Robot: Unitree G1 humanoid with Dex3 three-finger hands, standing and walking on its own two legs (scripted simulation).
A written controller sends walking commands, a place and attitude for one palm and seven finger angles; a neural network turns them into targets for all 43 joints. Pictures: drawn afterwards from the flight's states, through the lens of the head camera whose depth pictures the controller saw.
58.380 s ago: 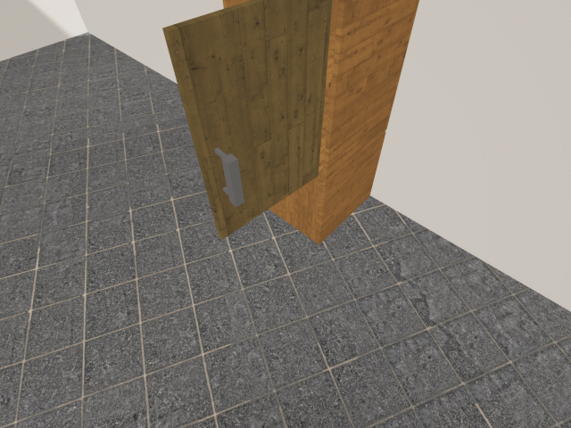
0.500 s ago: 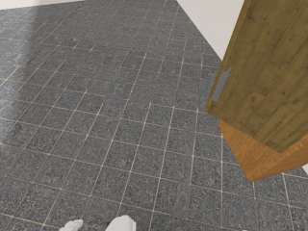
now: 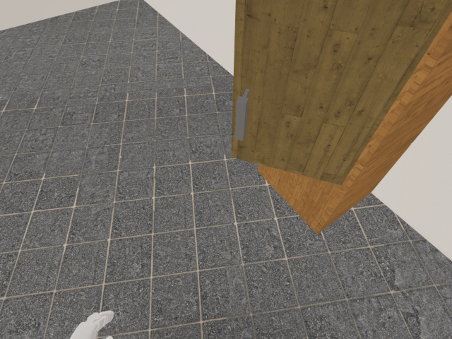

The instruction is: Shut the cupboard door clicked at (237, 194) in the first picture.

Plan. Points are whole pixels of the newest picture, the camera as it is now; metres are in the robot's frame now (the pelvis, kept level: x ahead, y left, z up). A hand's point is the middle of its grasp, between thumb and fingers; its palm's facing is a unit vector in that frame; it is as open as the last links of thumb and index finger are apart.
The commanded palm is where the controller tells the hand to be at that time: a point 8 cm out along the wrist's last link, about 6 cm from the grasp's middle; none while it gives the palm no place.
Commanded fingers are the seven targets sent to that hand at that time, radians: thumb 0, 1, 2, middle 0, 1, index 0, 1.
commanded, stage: turn to face it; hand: left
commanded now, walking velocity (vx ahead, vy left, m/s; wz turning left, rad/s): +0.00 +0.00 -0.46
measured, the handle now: (243, 114) +0.70 -0.02 -0.09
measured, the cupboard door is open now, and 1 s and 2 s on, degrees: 37 37 37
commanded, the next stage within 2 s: take the last steps up to it in 0.44 s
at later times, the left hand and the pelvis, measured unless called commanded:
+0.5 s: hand (134, 336) +0.14 +0.19 -0.16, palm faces -0.16 -0.97 -0.20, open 7.4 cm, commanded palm none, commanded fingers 0.00 0.90 0.90 -0.20 -0.30 -0.20 -0.30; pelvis +0.02 +0.01 +0.01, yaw -12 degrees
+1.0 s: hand out of the picture +0.13 +0.15 -0.18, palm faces -0.21 -0.97 -0.14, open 7.4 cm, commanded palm none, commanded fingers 0.00 0.90 0.90 -0.20 -0.30 -0.20 -0.30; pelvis +0.11 -0.02 +0.00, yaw -16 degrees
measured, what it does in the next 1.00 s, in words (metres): walks ahead, turning right: left foot, then right foot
